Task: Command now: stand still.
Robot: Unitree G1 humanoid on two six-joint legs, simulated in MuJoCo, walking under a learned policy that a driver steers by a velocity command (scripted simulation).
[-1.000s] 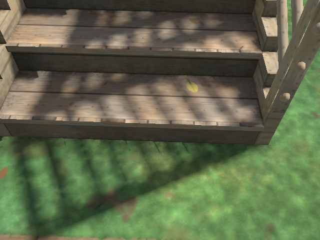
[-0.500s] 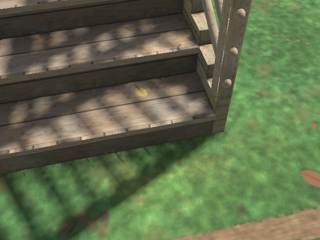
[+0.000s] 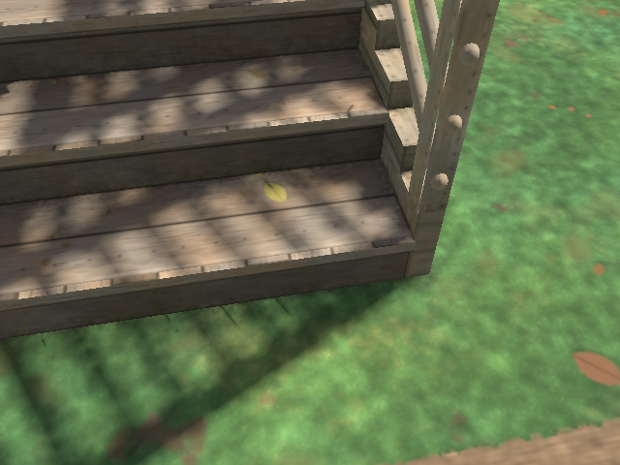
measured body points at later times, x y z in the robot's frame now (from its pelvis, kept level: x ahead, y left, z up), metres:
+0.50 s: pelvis +0.00 +0.01 +0.00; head +0.01 +0.02 +0.45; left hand +0.00 +0.25 -0.16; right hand +0.01 -0.22 -0.16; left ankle -0.01 +0.12 -0.74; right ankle +0.00 -0.11 -0.74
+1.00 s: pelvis +0.04 +0.00 -0.01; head +0.03 -0.01 +0.44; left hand +0.03 +0.23 -0.16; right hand -0.02 -0.23 -0.17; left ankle -0.01 +0.12 -0.74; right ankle +0.01 -0.09 -0.73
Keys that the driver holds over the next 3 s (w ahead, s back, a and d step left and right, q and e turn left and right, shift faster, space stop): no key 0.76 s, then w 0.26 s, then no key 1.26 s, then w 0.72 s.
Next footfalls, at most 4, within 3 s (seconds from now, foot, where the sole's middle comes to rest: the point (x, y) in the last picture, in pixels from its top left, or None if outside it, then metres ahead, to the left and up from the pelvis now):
1.40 left None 0.26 0.06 -0.78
1.62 right None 0.19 -0.13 -0.78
2.64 left None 0.40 0.11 -0.78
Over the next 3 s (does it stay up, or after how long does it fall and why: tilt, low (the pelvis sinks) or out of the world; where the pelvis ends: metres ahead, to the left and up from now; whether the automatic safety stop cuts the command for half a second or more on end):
stays up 0.45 0.03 0.00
